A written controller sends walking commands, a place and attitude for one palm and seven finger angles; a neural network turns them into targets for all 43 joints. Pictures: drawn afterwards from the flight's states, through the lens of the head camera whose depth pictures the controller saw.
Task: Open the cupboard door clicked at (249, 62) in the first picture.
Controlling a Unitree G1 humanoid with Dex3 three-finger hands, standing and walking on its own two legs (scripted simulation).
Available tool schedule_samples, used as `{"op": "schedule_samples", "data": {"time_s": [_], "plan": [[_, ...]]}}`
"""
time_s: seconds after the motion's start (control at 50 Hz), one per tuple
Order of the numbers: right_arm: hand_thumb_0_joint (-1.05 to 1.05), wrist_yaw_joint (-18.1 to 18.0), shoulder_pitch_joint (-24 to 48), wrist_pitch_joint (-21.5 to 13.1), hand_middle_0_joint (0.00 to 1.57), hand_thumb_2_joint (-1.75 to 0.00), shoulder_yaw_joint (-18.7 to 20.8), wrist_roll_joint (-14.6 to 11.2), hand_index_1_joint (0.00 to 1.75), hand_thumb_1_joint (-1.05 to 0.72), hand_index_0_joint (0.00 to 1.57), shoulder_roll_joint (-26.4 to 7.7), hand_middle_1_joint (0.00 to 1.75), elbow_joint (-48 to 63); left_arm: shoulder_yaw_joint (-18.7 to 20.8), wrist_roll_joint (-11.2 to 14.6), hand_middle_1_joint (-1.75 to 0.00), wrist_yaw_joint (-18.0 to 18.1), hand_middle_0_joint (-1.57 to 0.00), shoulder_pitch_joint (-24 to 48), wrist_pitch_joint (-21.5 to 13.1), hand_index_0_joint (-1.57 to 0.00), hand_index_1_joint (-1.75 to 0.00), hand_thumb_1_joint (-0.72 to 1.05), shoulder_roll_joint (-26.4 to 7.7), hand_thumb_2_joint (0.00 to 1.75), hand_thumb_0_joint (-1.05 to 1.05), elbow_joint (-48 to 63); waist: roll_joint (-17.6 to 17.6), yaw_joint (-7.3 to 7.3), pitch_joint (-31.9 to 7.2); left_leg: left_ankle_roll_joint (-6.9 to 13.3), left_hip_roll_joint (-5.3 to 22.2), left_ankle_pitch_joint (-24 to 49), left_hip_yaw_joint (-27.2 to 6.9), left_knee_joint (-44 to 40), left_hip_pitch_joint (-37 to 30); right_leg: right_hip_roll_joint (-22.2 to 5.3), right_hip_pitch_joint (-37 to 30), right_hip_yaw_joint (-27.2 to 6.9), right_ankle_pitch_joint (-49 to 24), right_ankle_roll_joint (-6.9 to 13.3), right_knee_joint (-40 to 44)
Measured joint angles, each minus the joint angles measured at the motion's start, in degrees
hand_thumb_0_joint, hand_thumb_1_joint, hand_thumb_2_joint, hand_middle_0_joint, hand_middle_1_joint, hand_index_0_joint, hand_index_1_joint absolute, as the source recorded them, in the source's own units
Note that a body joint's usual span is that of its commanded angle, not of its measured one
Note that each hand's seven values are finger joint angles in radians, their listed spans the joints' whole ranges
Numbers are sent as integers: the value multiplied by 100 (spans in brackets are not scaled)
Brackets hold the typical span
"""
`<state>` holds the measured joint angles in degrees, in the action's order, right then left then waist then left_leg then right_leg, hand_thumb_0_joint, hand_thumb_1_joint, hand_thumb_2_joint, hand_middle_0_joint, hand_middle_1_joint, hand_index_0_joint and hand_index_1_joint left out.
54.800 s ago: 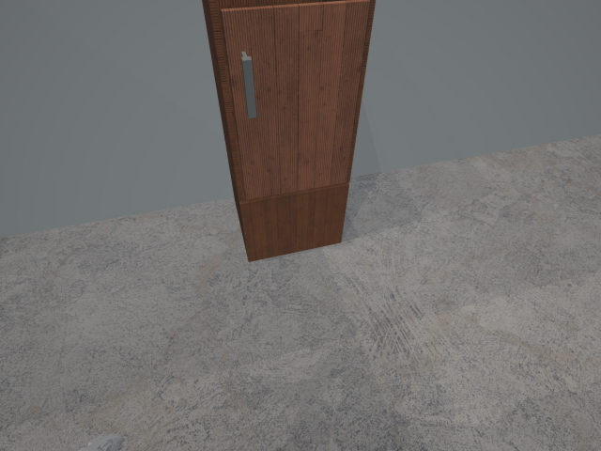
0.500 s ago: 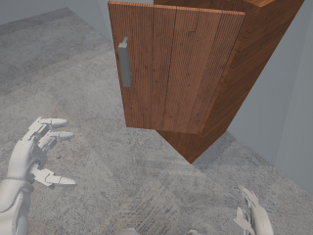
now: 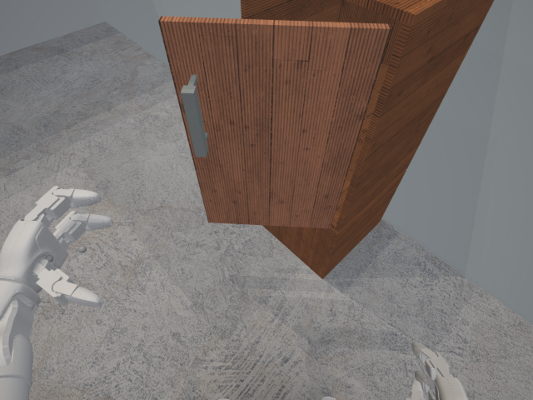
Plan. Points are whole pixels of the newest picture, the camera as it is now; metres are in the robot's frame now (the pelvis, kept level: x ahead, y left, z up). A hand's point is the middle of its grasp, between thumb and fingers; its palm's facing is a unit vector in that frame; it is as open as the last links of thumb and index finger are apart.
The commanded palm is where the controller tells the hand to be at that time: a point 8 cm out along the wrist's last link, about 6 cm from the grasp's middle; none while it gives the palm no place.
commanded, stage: raise the hand with hooked fingers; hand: left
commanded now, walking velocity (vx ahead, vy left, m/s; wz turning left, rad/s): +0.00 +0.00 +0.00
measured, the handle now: (197, 117) +0.60 +0.18 +0.06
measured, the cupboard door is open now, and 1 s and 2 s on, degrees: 43 43 43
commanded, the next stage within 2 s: move the hooked fingers beside the handle in 0.34 s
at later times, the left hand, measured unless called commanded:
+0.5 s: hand (82, 257) +0.28 +0.27 +0.09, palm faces +0.02 -1.00 -0.04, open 14.0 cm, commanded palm +0.26 +0.31 +0.08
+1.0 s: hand (110, 205) +0.37 +0.26 +0.08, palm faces +0.00 -1.00 -0.01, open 14.0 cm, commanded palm +0.35 +0.31 +0.08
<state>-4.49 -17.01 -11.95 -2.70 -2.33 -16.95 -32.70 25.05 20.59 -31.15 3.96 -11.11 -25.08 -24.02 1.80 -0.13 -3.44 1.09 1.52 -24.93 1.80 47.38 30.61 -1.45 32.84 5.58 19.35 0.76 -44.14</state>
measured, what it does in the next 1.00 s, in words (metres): stands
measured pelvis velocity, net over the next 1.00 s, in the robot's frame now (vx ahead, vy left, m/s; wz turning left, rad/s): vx -0.01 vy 0.00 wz -0.02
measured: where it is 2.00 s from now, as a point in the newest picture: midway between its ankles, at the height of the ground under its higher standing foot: outside the picture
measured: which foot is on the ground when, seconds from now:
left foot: down 0.00-1.00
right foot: down 0.00-1.00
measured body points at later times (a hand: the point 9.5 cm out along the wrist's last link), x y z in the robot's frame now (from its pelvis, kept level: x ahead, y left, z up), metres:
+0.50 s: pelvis -0.01 -0.01 +0.00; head +0.03 -0.01 +0.45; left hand +0.27 +0.32 +0.09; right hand +0.15 -0.25 -0.08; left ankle -0.01 +0.10 -0.71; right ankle +0.03 -0.12 -0.71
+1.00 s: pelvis -0.01 +0.00 +0.00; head +0.06 +0.01 +0.44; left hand +0.36 +0.32 +0.08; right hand +0.08 -0.27 -0.10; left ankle -0.01 +0.10 -0.71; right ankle +0.03 -0.12 -0.71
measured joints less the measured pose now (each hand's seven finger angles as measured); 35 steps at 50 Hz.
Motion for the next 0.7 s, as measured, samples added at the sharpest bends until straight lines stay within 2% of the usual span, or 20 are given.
{"op": "schedule_samples", "data": {"time_s": [0.2,0.34,0.5,0.6,0.7], "plan": [[1,24,12,13,21,-90,58,27,30,-91,21,16,30,28,71,-78,-120,225,-30,-66,-323,-30,-120,-50,186,30,-1,36,-83,-8,52,-48,37,35,-9,-4,-32,37,-18,7,-18,54,-19],[1,-27,99,29,21,-90,-14,-5,30,-91,21,64,30,13,17,-17,-120,102,-30,-6,-304,-30,-120,-50,142,30,-1,-145,-33,15,47,-51,29,71,-16,-23,-67,30,-54,13,-44,57,-7],[1,-44,106,-27,21,-90,-50,-7,30,-91,21,87,30,19,-37,-48,-120,124,-30,71,-344,-30,-120,-50,152,30,-1,-201,0,57,54,-41,5,99,-21,-30,-67,8,-58,14,-67,49,-5],[1,-111,162,-24,21,-90,-94,-20,30,-91,21,70,30,-91,-169,-140,-120,165,-30,684,-334,-30,-120,-51,158,30,-1,-695,-34,68,125,-36,-28,112,-74,51,57,-31,33,63,-61,45,-73],[1,-127,187,7,21,-90,-108,11,30,-91,21,72,30,-139,-236,-405,-120,269,-30,1354,-319,-30,-120,-51,32,30,-1,-1182,-93,-38,175,-34,-27,119,-72,118,239,-34,214,59,-77,50,-131]]}}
